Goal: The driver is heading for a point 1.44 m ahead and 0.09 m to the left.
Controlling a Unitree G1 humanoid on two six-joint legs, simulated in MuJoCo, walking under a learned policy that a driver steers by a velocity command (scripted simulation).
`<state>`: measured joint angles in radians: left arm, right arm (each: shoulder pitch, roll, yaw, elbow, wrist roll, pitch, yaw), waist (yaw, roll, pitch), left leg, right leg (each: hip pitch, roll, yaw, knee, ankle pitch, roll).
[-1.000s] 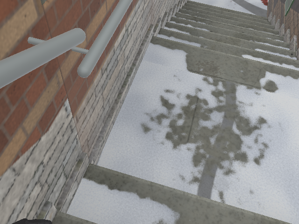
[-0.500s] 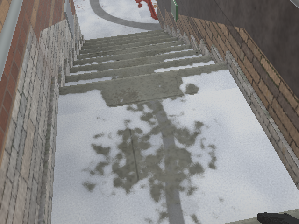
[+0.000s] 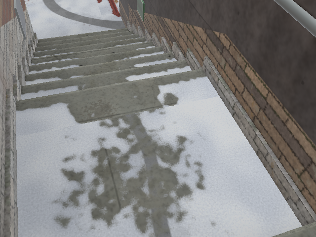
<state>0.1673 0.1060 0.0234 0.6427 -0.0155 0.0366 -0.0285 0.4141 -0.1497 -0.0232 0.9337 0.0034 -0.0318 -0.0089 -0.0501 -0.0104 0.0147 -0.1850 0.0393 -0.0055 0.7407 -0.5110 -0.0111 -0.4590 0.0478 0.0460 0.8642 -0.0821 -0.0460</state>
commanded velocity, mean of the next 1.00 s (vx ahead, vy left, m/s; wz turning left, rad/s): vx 0.03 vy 0.00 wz -0.02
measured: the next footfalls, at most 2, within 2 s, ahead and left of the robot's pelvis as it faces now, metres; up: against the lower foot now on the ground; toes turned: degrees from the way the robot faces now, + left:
right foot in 0.66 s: +0.26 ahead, -0.06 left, -0.16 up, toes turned +1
left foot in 1.08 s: +0.20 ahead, +0.15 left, -0.16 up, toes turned -2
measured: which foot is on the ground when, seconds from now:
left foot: down 0.00-0.66, up 0.68-1.00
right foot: down 0.00-0.38, up 0.40-0.64, down 0.66-1.00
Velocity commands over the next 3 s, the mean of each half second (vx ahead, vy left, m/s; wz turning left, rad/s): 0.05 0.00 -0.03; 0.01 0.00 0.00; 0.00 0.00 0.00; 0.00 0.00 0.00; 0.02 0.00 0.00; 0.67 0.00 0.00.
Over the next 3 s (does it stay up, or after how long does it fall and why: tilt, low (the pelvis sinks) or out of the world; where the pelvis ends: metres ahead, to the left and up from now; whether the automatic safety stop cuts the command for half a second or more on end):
stays up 0.42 -0.03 -0.16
